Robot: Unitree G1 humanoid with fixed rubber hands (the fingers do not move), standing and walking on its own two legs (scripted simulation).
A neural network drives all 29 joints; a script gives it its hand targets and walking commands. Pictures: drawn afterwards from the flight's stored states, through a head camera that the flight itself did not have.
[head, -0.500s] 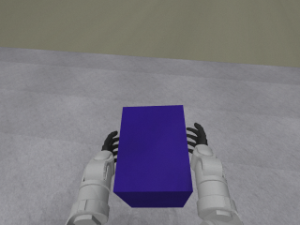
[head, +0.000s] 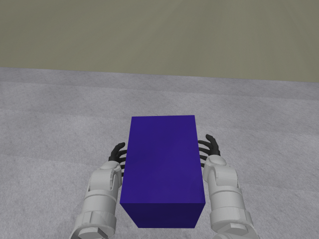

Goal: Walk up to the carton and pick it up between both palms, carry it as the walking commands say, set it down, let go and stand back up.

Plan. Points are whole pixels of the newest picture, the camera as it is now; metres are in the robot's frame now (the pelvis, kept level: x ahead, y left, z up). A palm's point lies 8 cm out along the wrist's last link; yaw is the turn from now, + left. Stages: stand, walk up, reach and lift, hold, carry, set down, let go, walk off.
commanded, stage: reach and lift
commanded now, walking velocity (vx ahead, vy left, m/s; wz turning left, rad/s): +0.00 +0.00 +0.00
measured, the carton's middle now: (164, 175) +0.32 -0.02 -0.02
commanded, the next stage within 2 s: hold in 0.68 s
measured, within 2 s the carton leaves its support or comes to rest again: neither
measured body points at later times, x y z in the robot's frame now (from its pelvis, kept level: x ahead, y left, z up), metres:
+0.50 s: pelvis +0.00 +0.00 +0.00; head -0.04 -0.02 +0.45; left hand +0.32 +0.12 +0.04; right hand +0.32 -0.15 +0.05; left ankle +0.02 +0.11 -0.72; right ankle +0.08 -0.12 -0.72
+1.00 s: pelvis -0.01 +0.00 +0.00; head -0.07 -0.02 +0.45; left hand +0.30 +0.11 +0.04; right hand +0.30 -0.15 +0.05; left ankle +0.02 +0.11 -0.72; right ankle +0.08 -0.12 -0.72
